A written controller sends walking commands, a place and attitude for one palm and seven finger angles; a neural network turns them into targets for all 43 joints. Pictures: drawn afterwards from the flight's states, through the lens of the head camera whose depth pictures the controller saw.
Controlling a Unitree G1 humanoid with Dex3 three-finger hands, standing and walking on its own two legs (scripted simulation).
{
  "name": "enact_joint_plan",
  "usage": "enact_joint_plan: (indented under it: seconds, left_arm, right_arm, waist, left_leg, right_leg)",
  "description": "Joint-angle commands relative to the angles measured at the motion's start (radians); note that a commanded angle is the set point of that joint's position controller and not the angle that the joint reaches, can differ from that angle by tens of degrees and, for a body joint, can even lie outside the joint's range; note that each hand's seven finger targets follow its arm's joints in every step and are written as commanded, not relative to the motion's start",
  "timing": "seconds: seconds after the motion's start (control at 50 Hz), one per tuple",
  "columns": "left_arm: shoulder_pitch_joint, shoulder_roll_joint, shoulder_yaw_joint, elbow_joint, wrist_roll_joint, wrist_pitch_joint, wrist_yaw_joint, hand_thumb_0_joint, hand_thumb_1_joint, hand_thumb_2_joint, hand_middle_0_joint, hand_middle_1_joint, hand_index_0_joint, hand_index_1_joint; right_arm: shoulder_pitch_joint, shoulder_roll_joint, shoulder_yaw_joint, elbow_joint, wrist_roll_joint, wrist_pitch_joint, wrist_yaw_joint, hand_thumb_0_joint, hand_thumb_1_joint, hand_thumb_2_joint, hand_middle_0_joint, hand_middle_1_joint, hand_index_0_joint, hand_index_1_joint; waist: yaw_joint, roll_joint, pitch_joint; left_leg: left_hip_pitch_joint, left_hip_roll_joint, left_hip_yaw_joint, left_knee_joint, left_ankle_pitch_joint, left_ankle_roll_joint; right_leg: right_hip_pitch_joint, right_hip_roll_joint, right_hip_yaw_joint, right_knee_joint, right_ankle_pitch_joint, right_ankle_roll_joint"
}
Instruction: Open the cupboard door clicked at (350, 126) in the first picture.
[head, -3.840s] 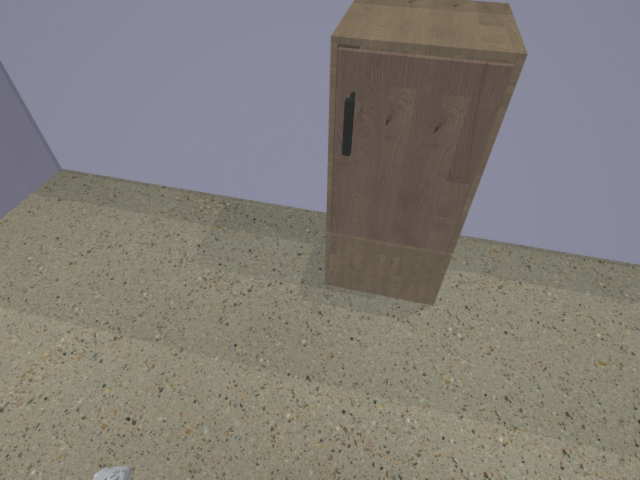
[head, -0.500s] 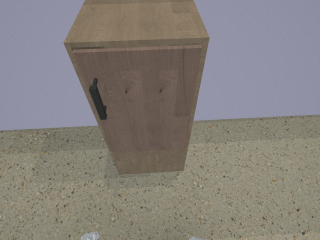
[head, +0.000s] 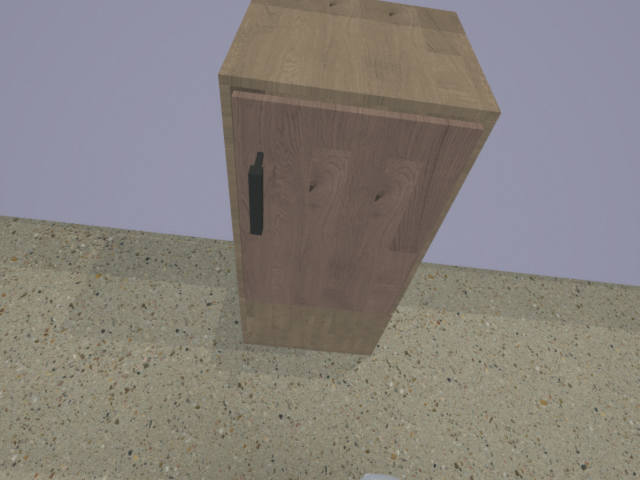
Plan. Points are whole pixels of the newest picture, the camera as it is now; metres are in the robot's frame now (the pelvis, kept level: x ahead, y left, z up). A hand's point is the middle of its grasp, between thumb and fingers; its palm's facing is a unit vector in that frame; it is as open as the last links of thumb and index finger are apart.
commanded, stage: come to a stop and stand still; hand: left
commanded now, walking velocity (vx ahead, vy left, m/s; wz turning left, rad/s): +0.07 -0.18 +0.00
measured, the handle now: (258, 194) +0.56 +0.16 -0.02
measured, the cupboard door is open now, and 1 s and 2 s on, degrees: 0 0 0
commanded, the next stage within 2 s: look again from close up in 0.76 s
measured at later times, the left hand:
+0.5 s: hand out of the picture -0.05 +0.12 -0.16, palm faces +0.03 -0.98 -0.19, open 7.4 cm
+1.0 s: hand out of the picture -0.05 +0.11 -0.18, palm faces +0.06 -0.98 -0.18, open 7.4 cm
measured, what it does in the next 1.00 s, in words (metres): steps on the spot: right foot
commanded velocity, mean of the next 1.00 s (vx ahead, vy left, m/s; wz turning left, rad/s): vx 0.02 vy -0.02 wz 0.00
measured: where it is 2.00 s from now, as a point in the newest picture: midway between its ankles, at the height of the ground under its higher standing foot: outside the picture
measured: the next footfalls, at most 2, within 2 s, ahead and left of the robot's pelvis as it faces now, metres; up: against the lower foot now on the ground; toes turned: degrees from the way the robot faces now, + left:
right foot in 0.36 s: -0.04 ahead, -0.14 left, +0.00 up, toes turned -4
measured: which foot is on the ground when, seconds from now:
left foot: down 0.00-1.00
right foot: up 0.00-0.34, down 0.36-1.00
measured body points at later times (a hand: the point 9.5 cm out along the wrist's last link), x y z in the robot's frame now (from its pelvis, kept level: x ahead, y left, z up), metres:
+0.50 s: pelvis -0.04 -0.04 +0.01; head -0.07 -0.05 +0.46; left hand -0.05 +0.17 -0.15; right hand -0.10 -0.26 -0.16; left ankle +0.01 +0.09 -0.72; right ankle -0.08 -0.14 -0.73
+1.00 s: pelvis -0.04 -0.05 +0.00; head -0.04 -0.05 +0.45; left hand -0.06 +0.16 -0.16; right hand -0.04 -0.27 -0.16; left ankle -0.01 +0.09 -0.73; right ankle -0.08 -0.14 -0.73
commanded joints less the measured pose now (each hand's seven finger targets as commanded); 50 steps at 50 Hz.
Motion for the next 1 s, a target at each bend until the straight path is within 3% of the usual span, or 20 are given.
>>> enact_joint_plan:
  seconds: [0.0,0.16,0.24,0.28,0.32,0.36,0.38,0.4,0.44,0.48,0.52,0.58,0.62,0.72,0.82,0.84,0.86,0.9,0.94,0.98]
  left_arm:
    - [0.113,0.054,0.005,-0.002,-0.002,-0.012,-0.012,0.000,0.900,0.900,-0.200,-0.300,-0.200,-0.300]
    - [0.075,0.010,-0.019,-0.003,-0.002,-0.010,-0.021,0.000,0.900,0.900,-0.200,-0.300,-0.200,-0.300]
    - [0.141,-0.019,-0.034,0.035,-0.009,-0.022,-0.016,0.000,0.900,0.900,-0.200,-0.300,-0.200,-0.300]
    - [0.218,-0.028,-0.034,0.071,-0.013,-0.028,-0.013,0.000,0.900,0.900,-0.200,-0.300,-0.200,-0.300]
    - [0.254,0.003,-0.034,0.095,-0.008,-0.041,-0.003,0.000,0.900,0.900,-0.200,-0.300,-0.200,-0.300]
    - [0.186,0.072,-0.032,0.076,-0.007,-0.053,0.004,0.000,0.900,0.900,-0.200,-0.300,-0.200,-0.300]
    - [0.121,0.084,-0.032,0.056,-0.010,-0.055,0.006,0.000,0.900,0.900,-0.200,-0.300,-0.200,-0.300]
    - [0.076,0.061,-0.036,0.048,-0.012,-0.061,0.010,0.000,0.900,0.900,-0.200,-0.300,-0.200,-0.300]
    - [0.072,0.014,-0.049,0.055,-0.015,-0.066,0.012,0.000,0.900,0.900,-0.200,-0.300,-0.200,-0.300]
    - [0.094,-0.003,-0.056,0.070,-0.020,-0.074,0.009,0.000,0.900,0.900,-0.200,-0.300,-0.200,-0.300]
    - [0.150,-0.027,-0.063,0.093,-0.028,-0.078,0.008,0.000,0.900,0.900,-0.200,-0.300,-0.200,-0.300]
    - [0.185,-0.043,-0.062,0.108,-0.029,-0.080,0.008,0.000,0.900,0.900,-0.200,-0.300,-0.200,-0.300]
    - [0.175,-0.030,-0.057,0.114,-0.031,-0.077,0.009,0.000,0.900,0.900,-0.200,-0.300,-0.200,-0.300]
    - [0.186,-0.044,-0.055,0.120,-0.028,-0.079,0.010,0.000,0.900,0.900,-0.200,-0.300,-0.200,-0.300]
    - [0.188,-0.058,-0.055,0.122,-0.024,-0.078,0.012,0.000,0.900,0.900,-0.200,-0.300,-0.200,-0.300]
    - [0.169,0.144,-0.070,0.022,-0.005,-0.098,0.018,0.000,0.900,0.900,-0.200,-0.300,-0.200,-0.300]
    - [0.152,0.054,-0.046,0.026,-0.008,-0.106,0.024,0.000,0.900,0.900,-0.200,-0.300,-0.200,-0.300]
    - [0.163,0.053,-0.045,0.017,-0.004,-0.109,0.025,0.000,0.900,0.900,-0.200,-0.300,-0.200,-0.300]
    - [0.187,0.024,-0.047,0.009,-0.003,-0.103,0.026,0.000,0.900,0.900,-0.200,-0.300,-0.200,-0.300]
    - [0.177,0.024,-0.044,-0.004,-0.004,-0.098,0.027,0.000,0.900,0.900,-0.200,-0.300,-0.200,-0.300]
  right_arm:
    - [0.035,-0.168,-0.026,-0.039,0.002,-0.027,-0.018,0.000,-0.900,-0.900,0.200,0.300,0.200,0.300]
    - [0.153,-0.174,-0.047,0.027,-0.002,-0.021,-0.011,0.000,-0.900,-0.900,0.200,0.300,0.200,0.300]
    - [0.145,-0.179,-0.049,0.052,-0.007,-0.017,0.002,0.000,-0.900,-0.900,0.200,0.300,0.200,0.300]
    - [0.135,-0.176,-0.051,0.063,-0.003,-0.011,0.004,0.000,-0.900,-0.900,0.200,0.300,0.200,0.300]
    - [0.151,-0.126,-0.043,0.082,0.008,-0.010,0.009,0.000,-0.900,-0.900,0.200,0.300,0.200,0.300]
    - [0.164,-0.043,-0.017,0.085,0.015,-0.007,0.016,0.000,-0.900,-0.900,0.200,0.300,0.200,0.300]
    - [0.172,-0.038,-0.015,0.093,0.007,-0.003,0.019,0.000,-0.900,-0.900,0.200,0.300,0.200,0.300]
    - [0.169,-0.040,-0.017,0.104,0.001,0.007,0.019,0.000,-0.900,-0.900,0.200,0.300,0.200,0.300]
    - [0.211,-0.030,-0.008,0.127,0.003,0.008,0.017,0.000,-0.900,-0.900,0.200,0.300,0.200,0.300]
    - [0.274,-0.010,0.004,0.158,0.005,-0.007,0.013,0.000,-0.900,-0.900,0.200,0.300,0.200,0.300]
    - [0.278,-0.020,0.011,0.175,0.006,-0.018,0.003,0.000,-0.900,-0.900,0.200,0.300,0.200,0.300]
    - [0.273,-0.026,0.016,0.179,0.007,-0.021,-0.009,0.000,-0.900,-0.900,0.200,0.300,0.200,0.300]
    - [0.273,-0.018,0.016,0.190,0.010,-0.026,-0.010,0.000,-0.900,-0.900,0.200,0.300,0.200,0.300]
    - [0.260,-0.016,0.012,0.185,0.012,-0.029,-0.015,0.000,-0.900,-0.900,0.200,0.300,0.200,0.300]
    - [0.245,-0.014,0.010,0.184,0.013,-0.028,-0.017,0.000,-0.900,-0.900,0.200,0.300,0.200,0.300]
    - [0.174,-0.135,0.004,0.051,0.009,-0.017,0.007,0.000,-0.900,-0.900,0.200,0.300,0.200,0.300]
    - [0.169,-0.094,-0.007,0.024,-0.002,-0.030,0.003,0.000,-0.900,-0.900,0.200,0.300,0.200,0.300]
    - [0.202,-0.063,-0.005,0.037,-0.003,-0.039,-0.007,0.000,-0.900,-0.900,0.200,0.300,0.200,0.300]
    - [0.214,-0.028,0.004,0.021,-0.001,-0.034,-0.003,0.000,-0.900,-0.900,0.200,0.300,0.200,0.300]
    - [0.201,-0.043,0.000,0.019,0.002,-0.033,-0.002,0.000,-0.900,-0.900,0.200,0.300,0.200,0.300]
  waist:
    - [-0.016,0.183,-0.091]
    - [-0.073,0.209,-0.065]
    - [-0.051,0.233,-0.040]
    - [-0.018,0.216,-0.051]
    - [-0.011,0.130,-0.047]
    - [-0.038,-0.070,0.014]
    - [-0.052,-0.106,0.045]
    - [-0.047,-0.201,0.110]
    - [-0.064,-0.133,0.150]
    - [-0.072,-0.041,0.124]
    - [-0.049,0.025,0.108]
    - [-0.032,0.017,0.102]
    - [-0.031,0.094,0.050]
    - [-0.029,0.083,0.000]
    - [-0.030,0.061,0.017]
    - [-0.052,-0.012,0.147]
    - [-0.036,0.037,0.034]
    - [-0.040,0.017,-0.070]
    - [-0.039,-0.039,-0.096]
    - [-0.037,-0.058,-0.055]
  left_leg:
    - [0.103,0.244,-0.221,-0.325,0.111,0.069]
    - [0.168,0.267,-0.278,-0.393,-0.103,0.089]
    - [0.077,0.218,-0.261,-0.429,-0.220,0.061]
    - [0.028,0.178,-0.207,-0.422,-0.237,0.020]
    - [-0.032,0.104,-0.130,-0.334,-0.207,-0.041]
    - [-0.004,0.019,-0.040,-0.150,-0.106,-0.075]
    - [0.052,0.018,-0.036,-0.071,-0.076,-0.070]
    - [0.047,0.029,-0.048,-0.002,-0.057,-0.062]
    - [0.047,0.044,-0.058,0.026,-0.010,-0.054]
    - [0.069,0.049,-0.060,-0.063,0.075,-0.052]
    - [0.085,0.065,-0.083,-0.138,0.141,-0.051]
    - [0.092,0.080,-0.086,-0.147,0.155,-0.056]
    - [0.087,0.076,-0.089,-0.161,0.176,-0.058]
    - [0.109,0.075,-0.082,-0.153,0.167,-0.059]
    - [0.121,0.081,-0.081,-0.154,0.177,-0.057]
    - [0.044,0.041,-0.126,-0.062,0.075,-0.052]
    - [0.012,0.044,-0.094,-0.002,0.006,-0.044]
    - [-0.012,0.020,-0.088,0.052,0.027,-0.040]
    - [-0.037,0.013,-0.064,0.067,-0.007,-0.034]
    - [-0.027,0.022,-0.061,0.033,0.041,-0.026]
  right_leg:
    - [-0.052,-0.019,0.068,0.108,0.088,0.028]
    - [0.031,-0.042,0.006,-0.207,-0.009,0.023]
    - [0.175,-0.010,-0.051,-0.412,-0.010,-0.007]
    - [0.294,0.007,-0.089,-0.572,0.101,-0.016]
    - [0.383,-0.051,-0.028,-0.715,0.162,-0.035]
    - [0.185,-0.233,0.170,-0.870,-0.111,-0.105]
    - [0.045,-0.270,0.199,-0.924,-0.223,-0.123]
    - [-0.033,-0.247,0.196,-0.943,-0.226,-0.120]
    - [-0.035,-0.216,0.152,-0.901,-0.104,-0.120]
    - [0.031,-0.172,0.093,-0.807,0.031,-0.101]
    - [0.088,-0.127,0.061,-0.748,0.113,-0.072]
    - [0.124,-0.102,0.066,-0.751,0.185,-0.061]
    - [0.197,-0.102,0.047,-0.718,0.247,-0.057]
    - [0.231,-0.101,0.047,-0.717,0.276,-0.059]
    - [0.219,-0.099,0.040,-0.713,0.307,-0.056]
    - [0.128,-0.097,0.049,-0.727,0.366,-0.030]
    - [0.147,-0.166,0.102,-0.682,0.306,-0.046]
    - [0.245,-0.194,0.116,-0.663,0.485,-0.081]
    - [0.291,-0.199,0.107,-0.627,0.624,-0.090]
    - [0.279,-0.175,0.069,-0.591,0.681,-0.094]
